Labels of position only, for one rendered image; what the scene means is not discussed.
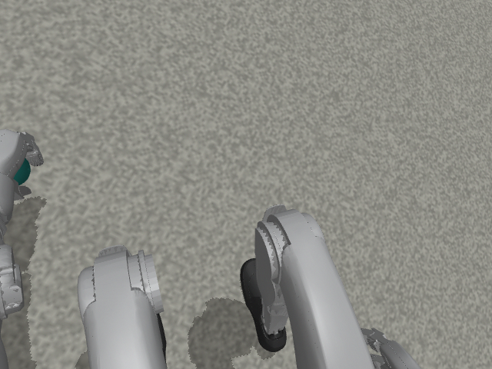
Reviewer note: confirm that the left robot hand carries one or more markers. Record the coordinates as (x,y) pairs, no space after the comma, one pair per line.
(14,148)

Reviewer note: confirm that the right robot foot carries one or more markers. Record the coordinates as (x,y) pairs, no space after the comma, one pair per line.
(252,296)

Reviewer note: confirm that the ball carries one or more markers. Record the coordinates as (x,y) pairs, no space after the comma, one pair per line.
(23,173)

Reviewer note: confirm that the right robot hand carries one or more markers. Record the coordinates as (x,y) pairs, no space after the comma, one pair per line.
(393,355)

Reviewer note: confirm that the left robot arm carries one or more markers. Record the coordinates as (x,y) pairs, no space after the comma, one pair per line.
(11,288)

